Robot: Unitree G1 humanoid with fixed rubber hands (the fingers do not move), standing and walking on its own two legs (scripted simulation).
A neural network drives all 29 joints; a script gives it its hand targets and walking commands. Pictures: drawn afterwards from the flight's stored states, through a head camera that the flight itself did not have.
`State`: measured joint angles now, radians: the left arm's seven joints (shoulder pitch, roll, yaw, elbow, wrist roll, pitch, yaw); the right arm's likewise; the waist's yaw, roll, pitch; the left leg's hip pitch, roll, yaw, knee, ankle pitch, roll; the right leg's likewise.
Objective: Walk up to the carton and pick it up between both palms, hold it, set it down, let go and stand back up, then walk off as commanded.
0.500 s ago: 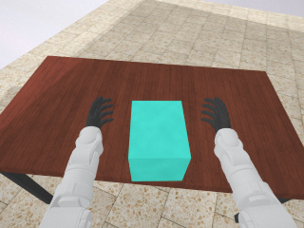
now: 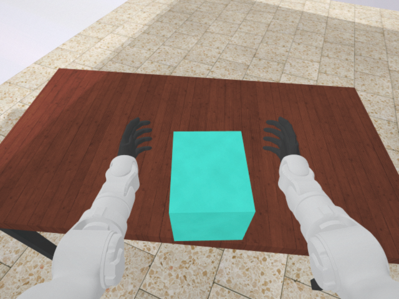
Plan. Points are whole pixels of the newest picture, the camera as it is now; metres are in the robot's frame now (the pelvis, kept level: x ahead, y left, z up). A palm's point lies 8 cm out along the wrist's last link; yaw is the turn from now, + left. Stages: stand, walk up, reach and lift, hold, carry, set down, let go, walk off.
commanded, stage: reach and lift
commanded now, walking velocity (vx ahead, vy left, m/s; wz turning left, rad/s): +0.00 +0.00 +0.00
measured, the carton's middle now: (207, 185) +0.39 +0.03 -0.06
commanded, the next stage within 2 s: none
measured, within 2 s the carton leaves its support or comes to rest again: neither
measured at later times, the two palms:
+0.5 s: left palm (136, 179) +0.37 +0.20 -0.02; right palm (276, 185) +0.38 -0.13 -0.02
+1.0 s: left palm (151, 180) +0.38 +0.16 -0.03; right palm (263, 182) +0.39 -0.10 -0.02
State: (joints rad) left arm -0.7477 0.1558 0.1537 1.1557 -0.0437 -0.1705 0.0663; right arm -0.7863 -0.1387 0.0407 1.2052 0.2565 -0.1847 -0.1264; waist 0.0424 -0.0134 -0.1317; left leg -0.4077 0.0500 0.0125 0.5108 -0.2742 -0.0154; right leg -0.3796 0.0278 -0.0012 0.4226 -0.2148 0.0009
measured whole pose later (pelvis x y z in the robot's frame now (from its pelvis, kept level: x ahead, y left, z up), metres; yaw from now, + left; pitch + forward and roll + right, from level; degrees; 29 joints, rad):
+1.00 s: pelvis -0.03 +0.00 -0.04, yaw +2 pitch +24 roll -3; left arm -0.84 0.06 0.28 1.39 0.11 -0.52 0.14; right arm -0.87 0.00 -0.31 1.42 -0.09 -0.50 -0.13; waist -0.01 0.00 -0.26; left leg -0.93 0.04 -0.05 0.85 -0.36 -0.02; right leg -0.88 0.02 -0.05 0.77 -0.32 0.00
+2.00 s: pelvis -0.01 +0.00 -0.02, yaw +2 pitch +20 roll -3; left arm -0.69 -0.05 0.55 1.23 0.37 -0.57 0.12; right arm -0.68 0.14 -0.66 1.22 -0.50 -0.61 -0.13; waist 0.00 0.00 -0.16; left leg -0.72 0.05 -0.02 0.66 -0.30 -0.01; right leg -0.66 0.02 -0.05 0.55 -0.25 0.00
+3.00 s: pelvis -0.02 -0.01 -0.02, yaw +4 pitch +20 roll -3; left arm -0.68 0.03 0.17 1.33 -0.03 -0.52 0.17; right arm -0.66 0.07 -0.26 1.26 -0.17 -0.50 -0.19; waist -0.02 0.02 -0.26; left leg -0.73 0.05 -0.07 0.66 -0.28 -0.02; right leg -0.64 0.02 -0.11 0.53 -0.23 -0.01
